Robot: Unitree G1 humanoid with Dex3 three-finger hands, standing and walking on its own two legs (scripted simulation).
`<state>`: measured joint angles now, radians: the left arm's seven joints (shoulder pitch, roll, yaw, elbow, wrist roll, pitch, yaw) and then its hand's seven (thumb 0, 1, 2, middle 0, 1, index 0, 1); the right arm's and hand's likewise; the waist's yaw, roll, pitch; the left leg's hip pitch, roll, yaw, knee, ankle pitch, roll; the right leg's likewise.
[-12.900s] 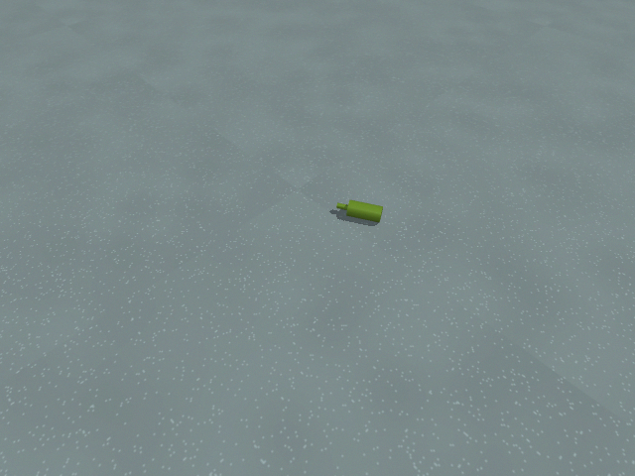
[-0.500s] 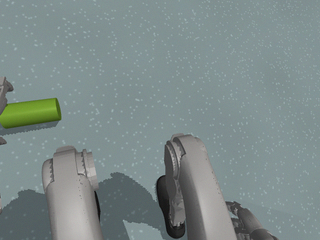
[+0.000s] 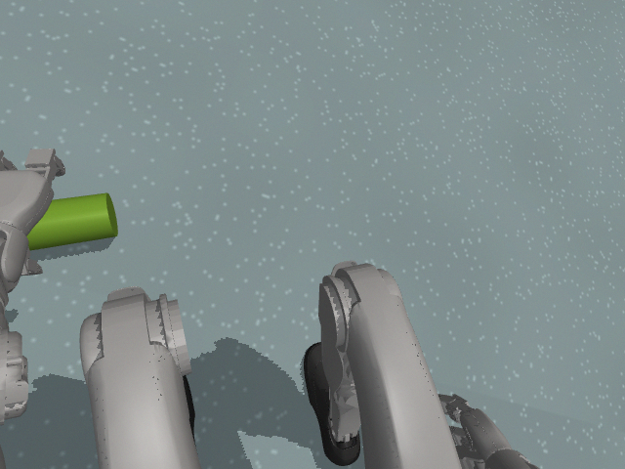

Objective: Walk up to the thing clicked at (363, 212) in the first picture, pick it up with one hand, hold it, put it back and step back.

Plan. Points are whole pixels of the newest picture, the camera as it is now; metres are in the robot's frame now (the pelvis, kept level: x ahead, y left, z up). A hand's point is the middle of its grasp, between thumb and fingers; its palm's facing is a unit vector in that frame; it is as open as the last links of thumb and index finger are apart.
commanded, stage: approach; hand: left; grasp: from above
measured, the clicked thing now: (42, 225) +0.45 +0.34 -0.28
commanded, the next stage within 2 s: close in in 0.44 s
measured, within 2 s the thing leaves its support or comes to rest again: neither
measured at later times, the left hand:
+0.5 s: hand (18, 221) +0.42 +0.33 -0.17, palm faces -0.49 -0.08 -0.87, open 14.1 cm
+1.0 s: hand (46, 231) +0.42 +0.31 -0.21, palm faces -0.48 -0.09 -0.87, open 14.1 cm
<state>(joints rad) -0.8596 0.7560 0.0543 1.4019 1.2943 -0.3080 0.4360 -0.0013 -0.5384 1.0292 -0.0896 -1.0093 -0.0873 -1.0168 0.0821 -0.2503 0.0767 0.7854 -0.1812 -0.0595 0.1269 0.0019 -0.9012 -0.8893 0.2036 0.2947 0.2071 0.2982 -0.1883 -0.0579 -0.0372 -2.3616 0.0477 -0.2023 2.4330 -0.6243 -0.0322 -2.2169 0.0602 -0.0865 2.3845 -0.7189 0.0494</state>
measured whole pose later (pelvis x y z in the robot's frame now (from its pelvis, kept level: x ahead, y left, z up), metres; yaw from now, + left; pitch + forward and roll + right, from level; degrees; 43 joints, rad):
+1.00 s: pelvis +0.00 +0.00 -0.01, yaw -1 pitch +29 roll -9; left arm -0.96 0.82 0.09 1.65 1.30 -0.24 0.53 0.00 -0.53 1.02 -0.09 -0.98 -0.08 -0.99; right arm 0.08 -0.27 0.14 0.77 -0.23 -0.13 0.15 0.00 -0.90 -0.89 0.20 0.29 0.21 0.30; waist -0.27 -0.09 0.03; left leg -2.38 0.05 -0.22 2.48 -0.62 -0.04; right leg -2.24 0.07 -0.10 2.42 -0.70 0.05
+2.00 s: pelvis +0.01 +0.01 -0.02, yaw -5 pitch +26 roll -13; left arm -0.89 0.90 0.12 1.66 1.31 -0.28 0.68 0.00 -0.46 0.99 -0.14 -0.92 -0.12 -0.95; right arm 0.02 -0.30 0.24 0.77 -0.32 -0.21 0.25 0.00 -0.90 -0.90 0.20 0.29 0.21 0.30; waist -0.30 -0.14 0.11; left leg -2.37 0.06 -0.30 2.57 -0.69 -0.04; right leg -2.20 0.11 -0.15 2.45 -0.74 0.07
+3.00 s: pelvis +0.00 +0.01 -0.02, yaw -6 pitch +26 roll -13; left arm -0.93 0.93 0.15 1.70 1.22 -0.19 0.62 0.00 0.03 0.60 -0.47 -0.69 -0.51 -0.66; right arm 0.04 -0.32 0.25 0.72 -0.29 -0.25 0.26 0.00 -0.90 -0.90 0.20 0.29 0.21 0.30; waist -0.31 -0.14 0.12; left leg -2.38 0.06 -0.29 2.56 -0.68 -0.03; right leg -2.21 0.11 -0.14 2.43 -0.72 0.08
